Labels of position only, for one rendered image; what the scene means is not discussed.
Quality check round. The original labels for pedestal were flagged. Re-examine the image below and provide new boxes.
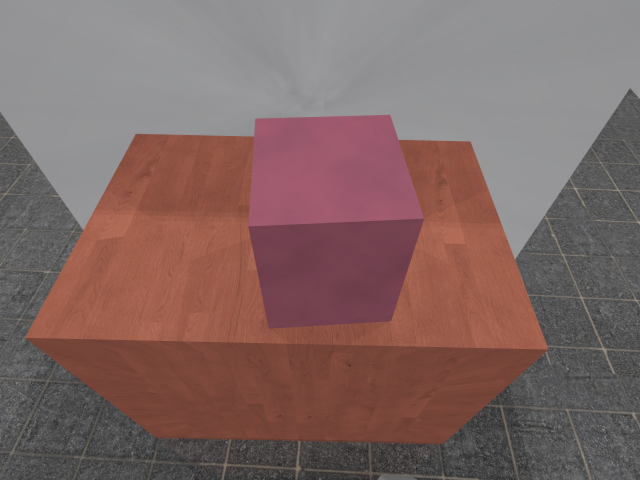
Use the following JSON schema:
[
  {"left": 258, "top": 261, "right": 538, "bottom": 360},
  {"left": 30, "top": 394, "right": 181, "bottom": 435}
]
[{"left": 25, "top": 134, "right": 549, "bottom": 444}]

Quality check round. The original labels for carton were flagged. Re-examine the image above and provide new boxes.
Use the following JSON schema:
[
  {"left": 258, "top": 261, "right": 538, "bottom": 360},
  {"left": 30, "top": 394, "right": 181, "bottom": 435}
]
[{"left": 248, "top": 115, "right": 424, "bottom": 329}]

